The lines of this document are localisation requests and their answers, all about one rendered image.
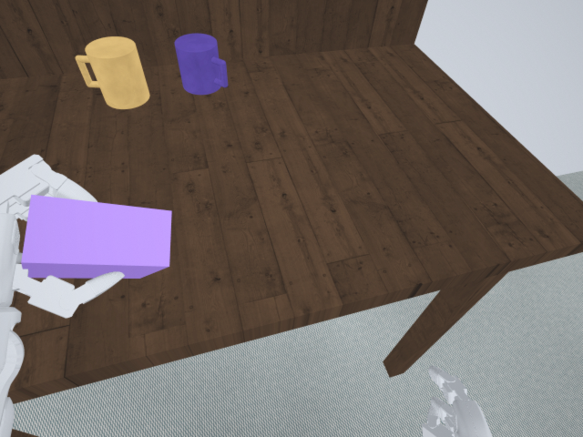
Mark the right robot hand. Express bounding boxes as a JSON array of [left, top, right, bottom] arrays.
[[422, 365, 492, 437]]

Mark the sponge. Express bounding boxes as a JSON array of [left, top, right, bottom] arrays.
[[21, 195, 172, 279]]

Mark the left robot hand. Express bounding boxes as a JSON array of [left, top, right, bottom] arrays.
[[0, 155, 125, 318]]

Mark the table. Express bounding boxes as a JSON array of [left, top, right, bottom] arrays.
[[0, 0, 583, 437]]

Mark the left robot forearm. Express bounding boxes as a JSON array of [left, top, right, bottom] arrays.
[[0, 307, 25, 437]]

